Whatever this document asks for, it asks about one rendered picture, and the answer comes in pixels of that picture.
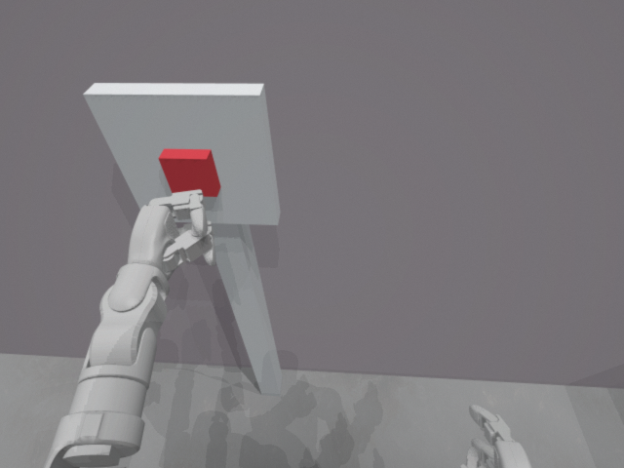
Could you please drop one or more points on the panel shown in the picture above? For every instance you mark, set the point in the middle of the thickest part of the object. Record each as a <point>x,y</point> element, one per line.
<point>140,120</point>

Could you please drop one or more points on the robot left forearm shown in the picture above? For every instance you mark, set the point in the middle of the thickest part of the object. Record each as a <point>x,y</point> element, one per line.
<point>104,421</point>

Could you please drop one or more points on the robot left hand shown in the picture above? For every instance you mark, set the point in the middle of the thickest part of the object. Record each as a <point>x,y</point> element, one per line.
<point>156,240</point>

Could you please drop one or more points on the robot right hand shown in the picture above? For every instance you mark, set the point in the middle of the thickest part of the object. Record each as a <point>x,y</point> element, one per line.
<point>506,452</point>

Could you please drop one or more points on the button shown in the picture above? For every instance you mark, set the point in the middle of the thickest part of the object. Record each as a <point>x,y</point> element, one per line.
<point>190,169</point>

